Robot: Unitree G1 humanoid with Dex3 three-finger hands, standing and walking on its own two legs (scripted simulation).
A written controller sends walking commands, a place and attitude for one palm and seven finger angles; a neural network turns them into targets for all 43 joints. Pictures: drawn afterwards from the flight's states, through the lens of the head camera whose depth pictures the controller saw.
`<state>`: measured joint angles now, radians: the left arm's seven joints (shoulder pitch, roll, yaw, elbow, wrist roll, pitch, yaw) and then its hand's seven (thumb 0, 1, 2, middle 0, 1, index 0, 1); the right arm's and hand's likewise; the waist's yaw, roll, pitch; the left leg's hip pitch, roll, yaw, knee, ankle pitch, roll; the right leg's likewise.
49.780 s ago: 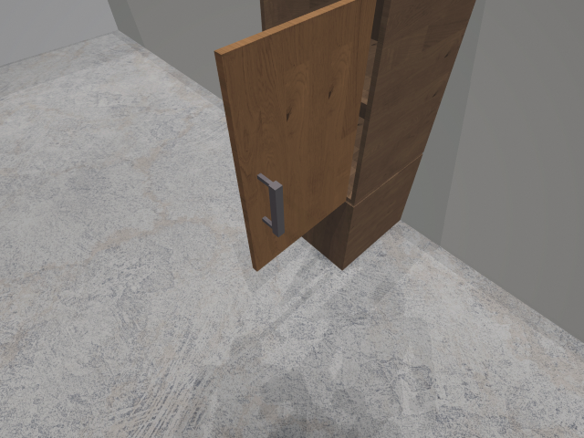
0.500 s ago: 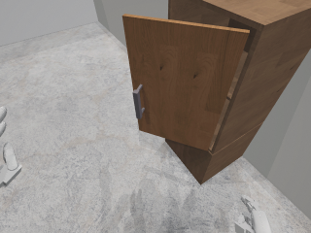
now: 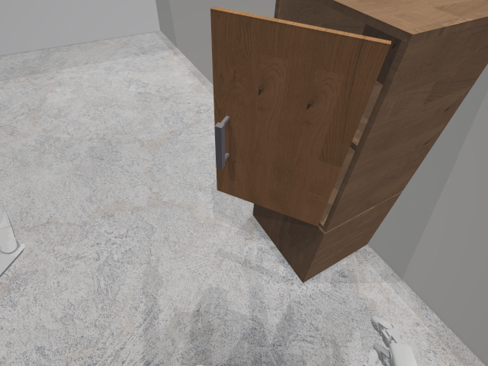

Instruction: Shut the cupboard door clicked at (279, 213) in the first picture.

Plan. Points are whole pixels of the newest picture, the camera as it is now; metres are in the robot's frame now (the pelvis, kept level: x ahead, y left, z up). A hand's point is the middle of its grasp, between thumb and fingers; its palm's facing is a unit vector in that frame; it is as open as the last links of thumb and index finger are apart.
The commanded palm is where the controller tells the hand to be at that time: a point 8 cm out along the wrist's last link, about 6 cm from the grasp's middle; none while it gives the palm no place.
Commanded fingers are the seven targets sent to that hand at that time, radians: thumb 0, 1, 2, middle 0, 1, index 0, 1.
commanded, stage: step back with the hand held close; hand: left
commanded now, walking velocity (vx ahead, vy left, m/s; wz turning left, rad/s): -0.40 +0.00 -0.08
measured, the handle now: (223, 143) +0.71 +0.10 -0.07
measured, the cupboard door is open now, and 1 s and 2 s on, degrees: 36 36 36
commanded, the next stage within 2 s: stop stepping back and stand still in 0.64 s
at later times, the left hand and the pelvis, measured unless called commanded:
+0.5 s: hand out of the picture +0.13 +0.29 +0.18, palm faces +0.49 -0.77 -0.41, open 7.4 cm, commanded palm +0.07 +0.32 +0.19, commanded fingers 0.00 0.90 0.90 -0.20 -0.30 -0.20 -0.30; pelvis -0.06 +0.02 +0.00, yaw +2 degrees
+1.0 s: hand out of the picture +0.06 +0.34 +0.18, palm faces +0.45 -0.82 -0.34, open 7.4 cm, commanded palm -0.01 +0.36 +0.19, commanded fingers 0.00 0.90 0.90 -0.20 -0.30 -0.20 -0.30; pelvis -0.16 +0.07 +0.02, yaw -2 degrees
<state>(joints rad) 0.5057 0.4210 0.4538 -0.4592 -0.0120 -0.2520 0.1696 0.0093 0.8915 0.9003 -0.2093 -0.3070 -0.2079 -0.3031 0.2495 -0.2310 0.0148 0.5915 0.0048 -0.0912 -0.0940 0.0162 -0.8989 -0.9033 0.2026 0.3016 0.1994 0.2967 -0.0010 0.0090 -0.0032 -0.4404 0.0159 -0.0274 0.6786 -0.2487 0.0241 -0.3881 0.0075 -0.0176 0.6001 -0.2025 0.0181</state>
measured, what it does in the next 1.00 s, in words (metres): walks backwards: right foot, then left foot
